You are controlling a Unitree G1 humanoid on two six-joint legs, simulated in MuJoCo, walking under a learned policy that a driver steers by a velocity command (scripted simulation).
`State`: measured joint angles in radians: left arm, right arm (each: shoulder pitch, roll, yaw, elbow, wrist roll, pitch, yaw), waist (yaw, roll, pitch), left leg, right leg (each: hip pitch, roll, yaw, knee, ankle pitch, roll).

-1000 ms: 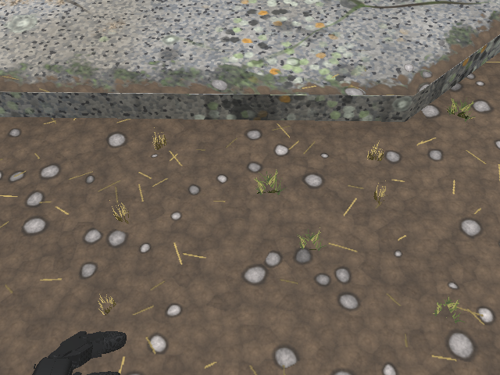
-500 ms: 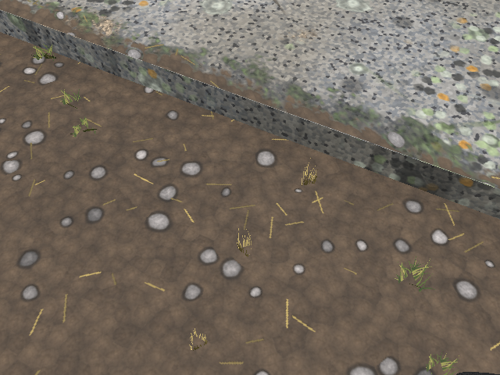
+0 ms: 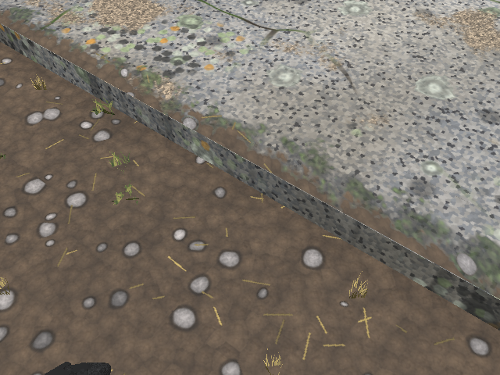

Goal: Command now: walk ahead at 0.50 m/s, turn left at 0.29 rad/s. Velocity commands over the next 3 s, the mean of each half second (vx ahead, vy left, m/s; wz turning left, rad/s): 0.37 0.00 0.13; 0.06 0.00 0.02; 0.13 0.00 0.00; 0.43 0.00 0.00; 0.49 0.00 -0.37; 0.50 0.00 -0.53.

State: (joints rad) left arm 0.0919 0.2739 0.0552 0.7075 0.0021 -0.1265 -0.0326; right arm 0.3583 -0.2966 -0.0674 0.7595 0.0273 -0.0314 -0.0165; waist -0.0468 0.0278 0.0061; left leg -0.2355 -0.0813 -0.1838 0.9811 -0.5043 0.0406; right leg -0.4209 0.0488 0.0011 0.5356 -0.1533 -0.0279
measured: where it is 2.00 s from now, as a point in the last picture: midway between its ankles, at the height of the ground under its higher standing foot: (251, 349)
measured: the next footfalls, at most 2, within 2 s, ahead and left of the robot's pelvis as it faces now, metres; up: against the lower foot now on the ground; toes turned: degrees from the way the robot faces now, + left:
left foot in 0.40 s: +0.37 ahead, +0.14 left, +0.00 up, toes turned +2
right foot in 0.72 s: +0.34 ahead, -0.11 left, +0.00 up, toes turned +2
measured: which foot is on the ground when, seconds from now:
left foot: up 0.00-0.38, down 0.40-1.00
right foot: down 0.00-0.42, up 0.44-0.70, down 0.72-1.00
